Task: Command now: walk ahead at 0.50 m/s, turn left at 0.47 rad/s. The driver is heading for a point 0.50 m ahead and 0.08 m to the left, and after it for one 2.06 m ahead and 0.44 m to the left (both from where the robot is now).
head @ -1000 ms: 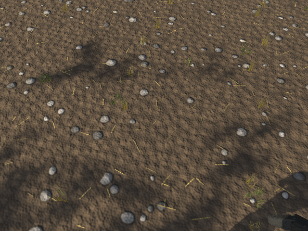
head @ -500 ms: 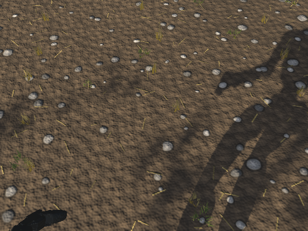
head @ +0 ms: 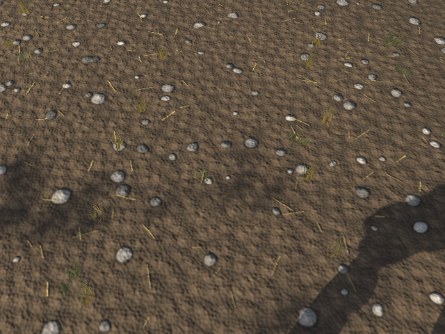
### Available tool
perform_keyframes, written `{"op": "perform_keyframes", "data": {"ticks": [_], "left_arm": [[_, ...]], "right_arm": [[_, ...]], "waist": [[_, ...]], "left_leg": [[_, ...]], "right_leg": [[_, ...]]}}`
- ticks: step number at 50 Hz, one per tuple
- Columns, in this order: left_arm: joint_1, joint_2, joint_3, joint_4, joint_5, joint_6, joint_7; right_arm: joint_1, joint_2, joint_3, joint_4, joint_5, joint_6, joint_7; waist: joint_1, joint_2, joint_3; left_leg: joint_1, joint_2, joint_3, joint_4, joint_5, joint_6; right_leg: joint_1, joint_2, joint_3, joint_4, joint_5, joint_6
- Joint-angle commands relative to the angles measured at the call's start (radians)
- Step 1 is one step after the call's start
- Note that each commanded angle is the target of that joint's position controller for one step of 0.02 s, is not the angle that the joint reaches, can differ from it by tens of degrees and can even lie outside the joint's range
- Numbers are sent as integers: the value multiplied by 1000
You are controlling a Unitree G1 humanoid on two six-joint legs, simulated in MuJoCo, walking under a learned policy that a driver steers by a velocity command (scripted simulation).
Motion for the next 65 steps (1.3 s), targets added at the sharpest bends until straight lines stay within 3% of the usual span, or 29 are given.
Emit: {"op": "perform_keyframes", "data": {"ticks": [1,2,3,4,5,7,10,15,20,23,24,25,26,27,29,32,37,41,45,47,48,49,50,51,52,53,55,59,65], "left_arm": [[28,108,13,-107,18,-17,15],[49,42,-17,-123,27,-54,-6],[-56,126,3,-140,-12,-87,-28],[-124,133,0,-168,-34,-103,-35],[-146,122,-1,-172,-15,-110,-31],[-124,131,12,-166,14,-90,-25],[-104,96,4,-166,23,-61,-17],[-293,51,-17,-208,15,-66,-23],[-323,105,3,-218,-2,-87,-43],[-165,141,29,-179,11,-100,-40],[-32,189,41,-168,26,-104,-34],[72,283,69,-117,30,-90,-39],[86,196,51,-114,-2,-87,-49],[40,140,34,-122,-4,-83,-46],[-40,103,17,-126,12,-71,-43],[-53,77,5,-111,11,-75,-39],[-18,139,20,-70,-4,-66,-30],[39,155,19,-32,-15,-54,-29],[79,170,23,4,-21,-34,-25],[62,189,28,9,-22,-23,-20],[49,187,26,8,-23,-19,-17],[44,158,14,-2,-13,-20,-15],[101,71,-16,-37,8,-34,-16],[146,43,-29,-29,2,-54,-22],[61,139,-3,-40,-24,-64,-30],[-14,152,1,-62,-32,-69,-33],[-47,130,5,-62,-7,-62,-28],[-38,73,-4,-57,0,-29,-23],[-254,37,-21,-113,1,-44,-39]], "right_arm": [[348,-312,-114,-13,-1,4,-33],[323,-301,-102,-30,10,-4,-31],[327,-228,-81,-33,2,-6,-32],[283,-194,-72,-37,0,-9,-35],[217,-177,-65,-48,1,-8,-36],[137,-140,-51,-81,-14,-7,-43],[126,-168,-59,-84,-10,-10,-58],[190,-196,-70,-60,4,4,-80],[243,-179,-67,-34,7,17,-86],[235,-134,-53,-35,-5,19,-81],[244,-84,-32,-49,-17,16,-77],[395,-25,-14,-62,12,5,-77],[374,-114,-26,-43,19,0,-80],[255,-169,-41,-56,19,-1,-79],[135,-150,-38,-89,-9,-6,-79],[159,-103,-33,-84,-5,-6,-67],[33,-51,-9,-116,-13,-11,-60],[-80,-49,-6,-135,-2,-21,-46],[-148,-68,-12,-166,4,-29,-29],[-89,-96,-26,-155,0,-33,-27],[15,-125,-43,-123,-6,-32,-32],[170,-174,-66,-82,-12,-29,-42],[311,-271,-87,-68,-33,-22,-52],[347,-257,-82,-48,-19,-16,-47],[304,-187,-60,-48,-8,-15,-46],[233,-164,-49,-54,-5,-16,-46],[138,-120,-35,-59,-22,-21,-39],[122,-127,-40,-28,-18,-45,-39],[209,-170,-50,35,-9,-35,-61]], "waist": [[-170,107,-287],[-119,205,-405],[-178,115,-361],[-163,56,-229],[-116,-30,-130],[-51,0,-67],[-26,17,-45],[-103,54,-25],[-106,88,-37],[-21,100,-92],[34,4,-219],[-17,-336,-324],[17,-269,-274],[41,-164,-144],[15,-80,-31],[-30,-136,-34],[-2,-101,-6],[39,-99,15],[38,-106,39],[-13,-113,6],[-72,-102,-58],[-142,-77,-166],[-156,109,-331],[-145,258,-410],[-154,159,-274],[-133,112,-152],[-73,56,-49],[-23,63,-24],[-91,29,28]], "left_leg": [[732,167,-364,-27,-21,207],[942,336,-866,-194,-134,354],[928,311,-791,-243,-206,299],[796,276,-649,-255,-182,255],[632,235,-548,-271,-94,226],[433,180,-451,-317,61,214],[300,143,-359,-348,182,220],[230,65,-283,-321,56,139],[371,136,-414,-212,-46,106],[381,94,-400,-41,80,56],[289,35,-328,217,-24,20],[-64,-113,-197,557,-409,-56],[-213,-67,-242,691,-492,-65],[-256,-30,-243,727,-404,-62],[-227,32,-188,647,-287,-63],[-132,78,-146,527,-231,-73],[-130,92,-98,241,-57,-100],[-50,59,-65,54,98,-103],[-38,41,-65,-32,48,-64],[71,15,-42,-75,2,-32],[229,-10,-17,-106,14,-7],[472,33,-57,-85,34,31],[855,290,-414,-67,1,152],[950,394,-752,-212,-177,236],[854,356,-684,-250,-293,194],[712,320,-552,-276,-253,165],[489,244,-399,-342,-86,145],[359,209,-263,-424,77,163],[376,168,-136,-446,107,119]], "right_leg": [[-473,-109,7,775,730,-7],[-771,86,193,1029,-97,28],[-882,15,320,1068,-63,1],[-909,-31,300,1004,19,-18],[-879,-71,285,895,79,-18],[-755,-108,280,783,139,4],[-707,-104,244,648,196,59],[-604,-32,222,265,532,90],[-565,-22,267,134,502,50],[-342,-32,238,79,429,-28],[-118,-179,389,91,394,-92],[191,-376,851,-4,162,-271],[190,-400,1001,-82,-88,-275],[84,-360,860,-93,-82,-232],[-107,-279,648,-115,149,-207],[-197,-219,511,-162,339,-206],[-217,-212,382,-217,476,-218],[-214,-197,310,-209,503,-192],[-120,-249,326,-163,546,-171],[-91,-251,309,-80,715,-149],[-111,-216,269,41,858,-128],[-215,-169,229,238,834,-96],[-555,-56,167,616,479,-30],[-769,36,260,815,-112,-12],[-874,-27,298,897,-79,-21],[-893,-73,265,875,21,-28],[-808,-130,252,780,153,-16],[-744,-149,243,676,263,22],[-726,-114,212,300,571,28]]}}
Keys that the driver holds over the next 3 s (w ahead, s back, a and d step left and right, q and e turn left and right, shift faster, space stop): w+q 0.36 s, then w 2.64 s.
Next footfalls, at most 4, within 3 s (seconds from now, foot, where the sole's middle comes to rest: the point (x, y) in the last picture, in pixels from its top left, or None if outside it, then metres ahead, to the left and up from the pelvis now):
0.46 right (270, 333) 0.47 -0.08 -0.75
0.98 left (166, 267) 0.65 0.24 -0.75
1.50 right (214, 178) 1.01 0.11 -0.75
2.04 left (136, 135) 1.21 0.43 -0.75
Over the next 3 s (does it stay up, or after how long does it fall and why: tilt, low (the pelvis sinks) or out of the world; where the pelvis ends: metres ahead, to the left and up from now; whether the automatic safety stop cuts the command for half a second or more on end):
stays up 1.59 0.42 0.03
